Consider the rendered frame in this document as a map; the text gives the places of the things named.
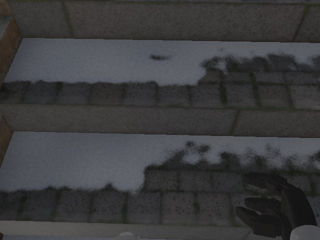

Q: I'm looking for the left robot shin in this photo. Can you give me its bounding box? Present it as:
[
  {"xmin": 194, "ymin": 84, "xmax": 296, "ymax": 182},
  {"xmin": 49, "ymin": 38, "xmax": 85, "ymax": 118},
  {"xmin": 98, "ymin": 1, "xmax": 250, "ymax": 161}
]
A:
[{"xmin": 119, "ymin": 231, "xmax": 133, "ymax": 236}]

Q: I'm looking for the right robot hand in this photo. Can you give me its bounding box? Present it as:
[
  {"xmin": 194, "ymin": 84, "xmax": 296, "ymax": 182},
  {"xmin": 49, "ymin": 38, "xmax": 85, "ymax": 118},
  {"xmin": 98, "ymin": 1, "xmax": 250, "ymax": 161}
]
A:
[{"xmin": 235, "ymin": 172, "xmax": 319, "ymax": 240}]

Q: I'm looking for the robot right forearm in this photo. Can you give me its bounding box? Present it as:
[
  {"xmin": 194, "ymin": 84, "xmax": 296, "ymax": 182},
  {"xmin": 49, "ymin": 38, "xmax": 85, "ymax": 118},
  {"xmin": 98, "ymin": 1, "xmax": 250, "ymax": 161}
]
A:
[{"xmin": 290, "ymin": 225, "xmax": 320, "ymax": 240}]

